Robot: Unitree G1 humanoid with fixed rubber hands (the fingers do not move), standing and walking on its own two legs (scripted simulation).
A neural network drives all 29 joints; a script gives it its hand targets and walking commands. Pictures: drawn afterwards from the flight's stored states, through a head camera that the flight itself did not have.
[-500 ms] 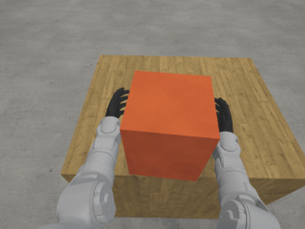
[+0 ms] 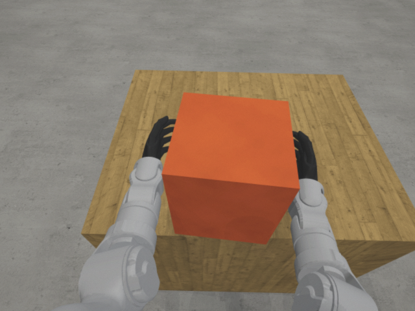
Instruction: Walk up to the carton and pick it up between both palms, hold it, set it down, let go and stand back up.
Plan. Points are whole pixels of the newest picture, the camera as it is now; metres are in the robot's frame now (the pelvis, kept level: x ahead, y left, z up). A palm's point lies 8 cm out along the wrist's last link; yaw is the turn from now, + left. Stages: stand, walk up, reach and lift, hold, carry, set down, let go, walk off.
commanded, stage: set down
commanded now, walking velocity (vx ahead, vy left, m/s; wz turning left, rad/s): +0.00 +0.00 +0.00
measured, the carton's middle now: (227, 172) +0.40 -0.05 +0.01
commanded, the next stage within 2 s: none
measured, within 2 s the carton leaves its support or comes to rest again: neither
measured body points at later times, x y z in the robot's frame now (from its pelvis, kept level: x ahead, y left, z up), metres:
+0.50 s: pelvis +0.00 +0.00 +0.00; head +0.06 +0.01 +0.45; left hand +0.44 +0.10 +0.06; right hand +0.38 -0.20 +0.05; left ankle -0.02 +0.10 -0.75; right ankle +0.00 -0.12 -0.75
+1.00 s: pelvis -0.01 +0.00 -0.03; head +0.06 +0.01 +0.42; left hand +0.46 +0.13 +0.03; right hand +0.41 -0.24 +0.04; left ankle -0.02 +0.11 -0.75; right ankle +0.00 -0.12 -0.75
